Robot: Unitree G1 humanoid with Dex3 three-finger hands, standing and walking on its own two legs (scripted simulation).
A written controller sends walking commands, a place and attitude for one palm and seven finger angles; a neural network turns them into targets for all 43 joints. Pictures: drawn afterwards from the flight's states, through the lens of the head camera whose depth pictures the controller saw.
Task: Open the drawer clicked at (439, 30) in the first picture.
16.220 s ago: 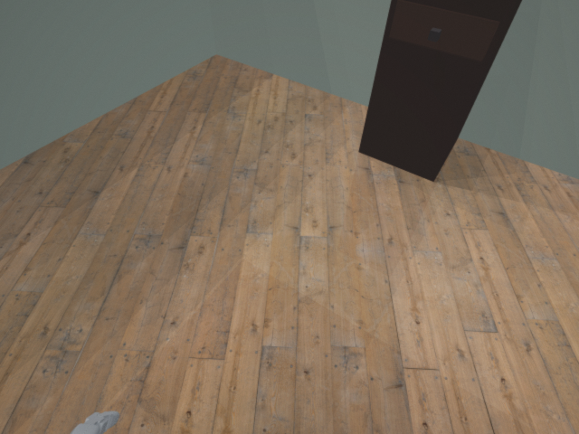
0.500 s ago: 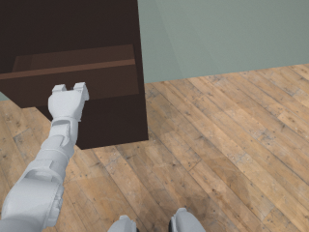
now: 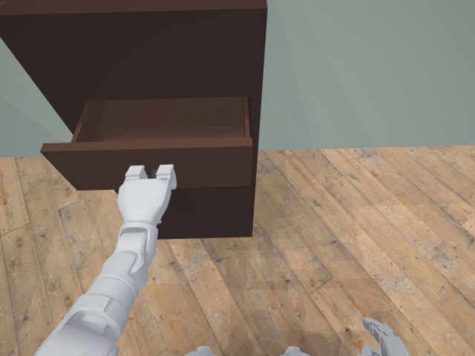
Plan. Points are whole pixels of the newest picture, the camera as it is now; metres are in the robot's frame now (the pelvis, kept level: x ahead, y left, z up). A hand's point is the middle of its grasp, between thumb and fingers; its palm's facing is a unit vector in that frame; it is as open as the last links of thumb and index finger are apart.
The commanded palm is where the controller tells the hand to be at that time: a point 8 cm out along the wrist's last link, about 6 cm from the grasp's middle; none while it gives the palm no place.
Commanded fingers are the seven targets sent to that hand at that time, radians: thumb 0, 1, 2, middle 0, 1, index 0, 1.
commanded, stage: pull the drawer open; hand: left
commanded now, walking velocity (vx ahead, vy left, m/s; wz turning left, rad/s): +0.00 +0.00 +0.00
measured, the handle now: (153, 185) +0.42 +0.19 -0.02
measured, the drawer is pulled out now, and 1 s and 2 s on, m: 0.13 0.28 0.30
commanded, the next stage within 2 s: open the thumb to release the handle in 1.26 s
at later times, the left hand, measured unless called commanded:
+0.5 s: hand (150, 237) +0.32 +0.18 -0.04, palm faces +0.00 -0.07 -1.00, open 6.5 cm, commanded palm +0.27 +0.18 +0.01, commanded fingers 0.00 0.90 0.90 -0.40 -1.35 -0.40 -1.35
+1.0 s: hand (142, 298) +0.22 +0.17 -0.04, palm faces -0.02 -0.12 -0.99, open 6.6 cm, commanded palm +0.17 +0.18 +0.01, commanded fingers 0.00 0.90 0.90 -0.40 -1.35 -0.40 -1.35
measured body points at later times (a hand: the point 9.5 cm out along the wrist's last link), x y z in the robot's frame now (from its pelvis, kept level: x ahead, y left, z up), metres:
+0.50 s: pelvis +0.00 -0.01 +0.01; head +0.07 -0.03 +0.45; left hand +0.32 +0.18 +0.02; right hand +0.06 -0.28 -0.13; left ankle -0.03 +0.10 -0.69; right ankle -0.01 -0.12 -0.69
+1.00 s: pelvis +0.01 -0.02 +0.00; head +0.06 -0.04 +0.45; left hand +0.21 +0.18 +0.02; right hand +0.23 -0.23 -0.10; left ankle -0.03 +0.10 -0.69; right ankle -0.01 -0.12 -0.69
